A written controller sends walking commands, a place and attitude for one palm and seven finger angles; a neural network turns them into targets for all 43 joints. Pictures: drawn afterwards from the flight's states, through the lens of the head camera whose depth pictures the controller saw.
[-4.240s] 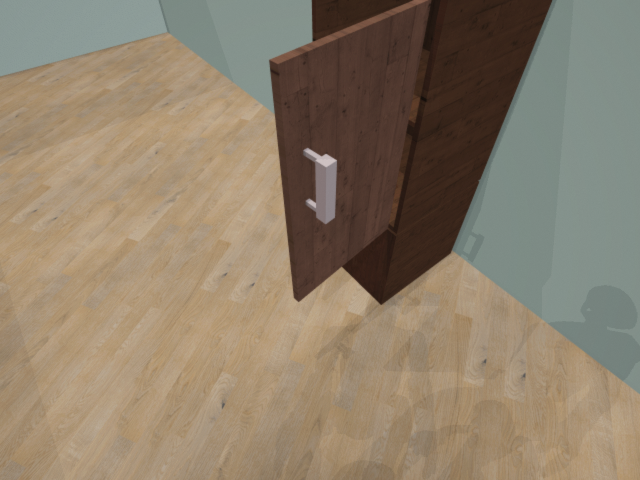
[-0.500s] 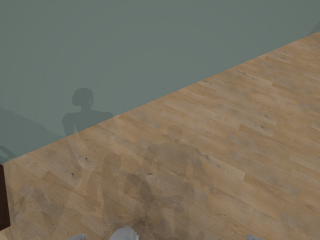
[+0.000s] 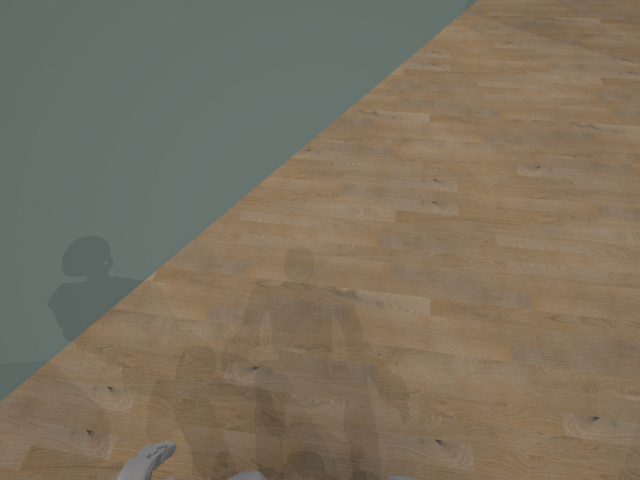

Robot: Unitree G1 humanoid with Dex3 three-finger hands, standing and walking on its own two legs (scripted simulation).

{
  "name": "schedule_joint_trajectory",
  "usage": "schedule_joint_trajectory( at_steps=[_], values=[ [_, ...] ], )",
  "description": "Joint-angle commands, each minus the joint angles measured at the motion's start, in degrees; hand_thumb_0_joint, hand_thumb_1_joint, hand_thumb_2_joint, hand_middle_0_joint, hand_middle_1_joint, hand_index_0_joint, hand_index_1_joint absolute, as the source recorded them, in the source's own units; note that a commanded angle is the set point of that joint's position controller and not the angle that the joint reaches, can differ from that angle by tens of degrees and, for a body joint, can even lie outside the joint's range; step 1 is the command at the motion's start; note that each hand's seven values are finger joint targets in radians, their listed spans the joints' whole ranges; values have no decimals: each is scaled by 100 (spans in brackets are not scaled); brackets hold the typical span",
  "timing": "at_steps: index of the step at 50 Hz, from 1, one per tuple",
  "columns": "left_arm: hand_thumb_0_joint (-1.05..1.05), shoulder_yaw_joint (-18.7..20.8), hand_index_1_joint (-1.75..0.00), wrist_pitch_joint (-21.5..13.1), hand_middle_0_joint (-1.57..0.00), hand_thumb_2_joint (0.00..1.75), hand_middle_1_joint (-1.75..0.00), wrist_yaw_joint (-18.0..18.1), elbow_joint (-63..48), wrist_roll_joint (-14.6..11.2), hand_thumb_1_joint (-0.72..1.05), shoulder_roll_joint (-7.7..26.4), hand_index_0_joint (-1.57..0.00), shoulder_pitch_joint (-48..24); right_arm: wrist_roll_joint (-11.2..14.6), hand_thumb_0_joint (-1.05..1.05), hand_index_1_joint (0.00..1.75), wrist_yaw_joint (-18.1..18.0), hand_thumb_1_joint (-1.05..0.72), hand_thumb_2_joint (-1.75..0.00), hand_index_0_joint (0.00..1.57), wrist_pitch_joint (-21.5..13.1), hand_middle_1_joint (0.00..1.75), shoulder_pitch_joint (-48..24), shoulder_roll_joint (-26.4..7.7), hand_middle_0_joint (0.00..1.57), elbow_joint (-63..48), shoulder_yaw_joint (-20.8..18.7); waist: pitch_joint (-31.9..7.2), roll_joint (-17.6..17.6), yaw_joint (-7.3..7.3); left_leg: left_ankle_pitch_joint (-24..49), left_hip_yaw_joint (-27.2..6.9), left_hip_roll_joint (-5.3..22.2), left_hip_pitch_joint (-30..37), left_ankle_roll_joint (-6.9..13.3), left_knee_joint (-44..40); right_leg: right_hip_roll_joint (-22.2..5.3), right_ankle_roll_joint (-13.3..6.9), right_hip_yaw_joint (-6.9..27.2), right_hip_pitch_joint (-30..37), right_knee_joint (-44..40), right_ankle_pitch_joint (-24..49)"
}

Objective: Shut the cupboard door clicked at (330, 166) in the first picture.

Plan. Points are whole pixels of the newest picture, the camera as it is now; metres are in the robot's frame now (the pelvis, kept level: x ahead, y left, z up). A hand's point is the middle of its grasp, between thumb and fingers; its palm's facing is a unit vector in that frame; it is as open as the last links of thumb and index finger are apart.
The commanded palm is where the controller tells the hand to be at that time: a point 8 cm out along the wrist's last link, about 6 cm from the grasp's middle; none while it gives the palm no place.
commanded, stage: walk around to get in front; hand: left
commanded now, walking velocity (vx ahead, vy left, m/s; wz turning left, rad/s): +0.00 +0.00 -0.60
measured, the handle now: out of the picture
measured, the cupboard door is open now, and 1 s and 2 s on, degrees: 97 97 97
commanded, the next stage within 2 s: walk to a spot facing it in 1.42 s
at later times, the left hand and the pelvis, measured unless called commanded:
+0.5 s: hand out of the picture +0.13 +0.20 -0.17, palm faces -0.17 -0.97 -0.18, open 7.4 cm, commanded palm none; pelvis +0.09 +0.01 +0.01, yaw -16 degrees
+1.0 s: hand (380, 263) +0.48 -0.08 -0.15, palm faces -0.59 -0.78 -0.21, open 7.4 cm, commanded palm none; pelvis +0.25 -0.14 -0.01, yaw -34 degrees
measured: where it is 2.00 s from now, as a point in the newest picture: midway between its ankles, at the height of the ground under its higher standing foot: (483, 339)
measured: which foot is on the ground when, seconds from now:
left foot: up 0.00-0.44, down 0.46-0.92, up 0.94-1.00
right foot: down 0.00-0.44, up 0.46-0.90, down 0.92-1.00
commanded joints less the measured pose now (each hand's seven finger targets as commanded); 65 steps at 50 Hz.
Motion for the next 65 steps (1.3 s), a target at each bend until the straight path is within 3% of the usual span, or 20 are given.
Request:
schedule_joint_trajectory(
  at_steps=[1,5,16,20,21,22,23,25,30,39,42,44,45,46,47,50,52,53,59,65],
  values=[
    [0,310,-30,-53,-20,90,-30,277,-200,-56,90,1120,-20,686,39,0,30,-88,-90,-90,20,-68,30,-544,-433,20,-667,-127,-724,-1740,427,-81,-945,-265,-1817,-55,1996,-1627,-947,2201,1514,-1540,3370],
    [0,213,-30,-120,-20,90,-30,269,-310,-65,90,906,-20,444,16,0,30,-25,-90,-90,20,-38,30,-293,-355,20,-444,-126,-989,-1101,161,635,-909,-465,-1310,-161,1550,-1157,-754,1678,1374,-1473,3505],
    [0,310,-30,-282,-20,90,-30,121,-58,-3,90,1049,-20,1002,-4,0,30,95,-90,-90,20,-336,30,-1148,-363,20,-847,-150,-424,-912,465,484,-966,-744,-1289,-43,-148,-1231,-1093,2976,1270,-2175,158],
    [0,316,-30,-280,-20,90,-30,92,-127,-30,90,981,-20,581,14,0,30,36,-90,-90,20,-498,30,-353,-377,20,-641,-135,-543,-825,3,1115,-858,-956,740,57,-1881,-798,-767,2710,71,-1499,115],
    [0,268,-30,-289,-20,90,-30,57,-201,-56,90,751,-20,422,1,0,30,-36,-90,-90,20,-554,30,232,-590,20,-430,-173,-727,-255,-276,1144,-974,-713,2014,130,-2462,-355,-490,2284,-836,-900,-137],
    [0,181,-30,-289,-20,90,-30,-8,-296,-123,90,354,-20,506,-99,0,30,-88,-90,-90,20,-601,30,859,-1182,20,-279,-295,-1091,1300,-528,-225,-2835,803,3080,526,-3140,482,-142,1392,-2000,767,-886],
    [0,140,-30,-347,-20,90,-30,-38,-445,-76,90,378,-20,259,-99,0,30,-110,-90,-90,20,-571,30,1284,-1432,20,-308,-320,-1080,1593,-657,-367,-3982,1879,2878,998,-3539,402,58,719,-2428,2292,-1431],
    [0,247,-30,-317,-20,90,-30,-118,-350,63,90,555,-20,239,-129,0,30,-73,-90,-90,20,-552,30,671,-923,20,-496,-143,-331,433,-280,-120,-3299,1532,1617,1034,-3774,-111,112,811,-2375,3234,-680],
    [0,160,-30,-143,-20,90,-30,-217,-138,56,90,112,-20,421,-62,0,30,-123,-90,-90,20,-705,30,719,-371,20,-270,53,-328,526,35,3203,-846,727,1677,510,-3277,-307,258,444,-2482,3726,528],
    [0,-42,-30,-149,-20,90,-30,-275,-518,20,90,-154,-20,-967,-147,0,30,-106,-90,-90,20,-691,30,1552,-361,20,288,66,22,611,-246,4329,175,836,2114,793,-3173,-357,92,-266,-2343,1210,827],
    [0,-14,-30,-181,-20,90,-30,-219,-344,-1,90,3,-20,-462,-117,0,30,-97,-90,-90,20,-671,30,1544,-630,20,386,25,-312,625,52,6592,454,973,2116,785,-2441,142,-214,-649,-983,565,385],
    [0,101,-30,-255,-20,90,-30,-136,35,12,90,324,-20,871,-53,0,30,-74,-90,-90,20,-658,30,1102,-811,20,294,-18,-958,441,755,6971,615,839,1615,563,-927,352,-430,-648,909,-3,636],
    [0,231,-30,-321,-20,90,-30,-78,316,31,90,760,-20,1786,26,0,30,-3,-90,-90,20,-666,30,913,-759,20,201,1,-1474,-24,1217,5670,687,532,427,344,434,-111,-657,-72,2696,-300,910],
    [0,397,-30,-370,-20,90,-30,26,417,8,90,1448,-20,2312,144,0,30,9,-90,-90,20,-658,30,1132,-249,20,43,76,-2214,-1477,1272,-126,444,-601,-1548,13,2646,-2029,-1396,3060,4186,-878,1153],
    [0,408,-30,-328,-20,90,-30,110,393,-154,90,1725,-20,2114,148,0,30,0,-90,-90,20,-621,30,687,-317,20,-127,50,-2171,-1562,1142,-653,-505,-599,-2124,127,3700,-2517,-1552,4009,3827,-1724,1256],
    [0,123,-30,-369,-20,90,-30,149,150,-167,90,809,-20,795,25,0,30,6,-90,-90,20,-523,30,451,-192,20,131,-16,-518,-478,360,1053,-994,8,-1567,176,3093,-1773,-725,2210,982,-2240,1108],
    [0,12,-30,-490,-20,90,-30,154,166,-126,90,481,-20,579,-21,0,30,7,-90,-90,20,-383,30,829,23,20,352,14,-266,-663,6,1353,-975,-25,-1093,181,2495,-1356,-208,1530,246,-2449,1979],
    [0,7,-30,-537,-20,90,-30,161,255,-99,90,493,-20,575,-28,0,30,23,-90,-90,20,-363,30,1132,97,20,441,24,-516,-688,-133,1426,-956,-56,-1003,170,2222,-1209,-383,1262,440,-2375,2213],
    [0,-15,-30,-695,-20,90,-30,218,698,-135,90,133,-20,1479,18,0,30,35,-90,-90,20,-344,30,454,151,20,338,-3,-823,-836,66,1907,-781,-315,-1923,136,1423,-869,548,857,1960,-2103,4985],
    [0,-126,-30,-710,-20,90,-30,325,1068,-95,90,101,-20,2242,57,0,30,126,-90,-90,20,-344,30,-846,81,20,115,4,-55,-929,326,2003,-631,-586,-2525,239,909,-1029,533,988,2382,-2213,5620]
  ],
)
